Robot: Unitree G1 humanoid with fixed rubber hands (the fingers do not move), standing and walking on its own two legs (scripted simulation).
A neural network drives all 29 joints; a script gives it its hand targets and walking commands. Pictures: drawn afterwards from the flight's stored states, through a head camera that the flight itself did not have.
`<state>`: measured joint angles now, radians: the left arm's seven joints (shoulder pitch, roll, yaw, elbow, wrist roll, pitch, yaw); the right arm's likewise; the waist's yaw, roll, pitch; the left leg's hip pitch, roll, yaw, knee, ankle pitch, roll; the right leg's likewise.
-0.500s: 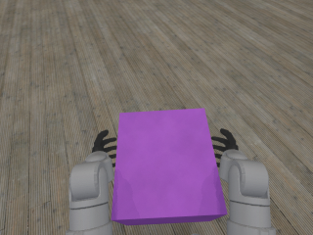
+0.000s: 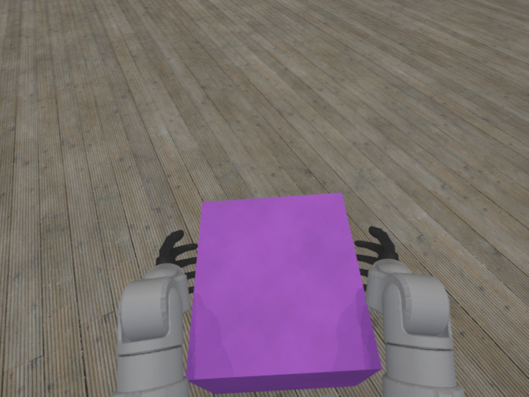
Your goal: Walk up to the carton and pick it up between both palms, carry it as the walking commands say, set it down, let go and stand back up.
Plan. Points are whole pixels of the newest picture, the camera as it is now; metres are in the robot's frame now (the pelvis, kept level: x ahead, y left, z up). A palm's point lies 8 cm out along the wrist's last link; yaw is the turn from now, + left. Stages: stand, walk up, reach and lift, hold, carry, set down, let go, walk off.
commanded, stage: carry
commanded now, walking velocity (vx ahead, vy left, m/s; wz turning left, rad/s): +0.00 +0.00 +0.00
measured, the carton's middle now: (278, 293) +0.30 -0.01 -0.01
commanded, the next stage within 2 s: none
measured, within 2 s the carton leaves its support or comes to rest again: neither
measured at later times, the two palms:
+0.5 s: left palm (135, 354) +0.18 +0.17 +0.08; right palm (398, 360) +0.17 -0.13 +0.08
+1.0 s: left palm (135, 362) +0.18 +0.17 +0.07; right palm (398, 370) +0.16 -0.13 +0.07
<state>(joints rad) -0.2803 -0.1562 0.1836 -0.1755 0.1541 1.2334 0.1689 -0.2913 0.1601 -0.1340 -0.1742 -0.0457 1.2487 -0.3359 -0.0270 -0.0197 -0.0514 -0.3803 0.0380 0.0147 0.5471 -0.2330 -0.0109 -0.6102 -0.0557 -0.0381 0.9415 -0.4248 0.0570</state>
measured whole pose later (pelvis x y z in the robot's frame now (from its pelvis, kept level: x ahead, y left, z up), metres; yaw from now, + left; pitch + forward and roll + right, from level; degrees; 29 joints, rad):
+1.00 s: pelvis -0.11 +0.03 -0.01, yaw -1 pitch +2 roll -1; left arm -0.32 -0.17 0.17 -0.09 0.12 1.23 0.23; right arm -0.31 0.16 -0.20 -0.12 -0.08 1.24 -0.30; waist -0.01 0.03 -0.09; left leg -0.51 0.04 0.07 0.54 -0.11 0.03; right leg -0.41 0.00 -0.07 0.60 -0.24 -0.02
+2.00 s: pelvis -0.06 +0.01 +0.00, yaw -2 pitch +2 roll +0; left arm -0.30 -0.16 0.18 -0.11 0.13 1.20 0.20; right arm -0.30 0.16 -0.17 -0.15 -0.07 1.24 -0.32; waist -0.01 0.03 -0.09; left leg -0.43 0.06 0.08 0.53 -0.14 0.00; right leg -0.33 0.02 -0.05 0.58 -0.30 -0.04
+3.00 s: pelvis -0.06 +0.01 +0.01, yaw -5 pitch -3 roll +0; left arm -0.28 -0.16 0.22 0.27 0.27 0.77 0.04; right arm -0.25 0.15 -0.22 0.27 -0.26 0.75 -0.12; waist 0.07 0.00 0.00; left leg -0.27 0.02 0.04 0.43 -0.12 0.00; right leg -0.19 0.03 0.00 0.49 -0.26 -0.03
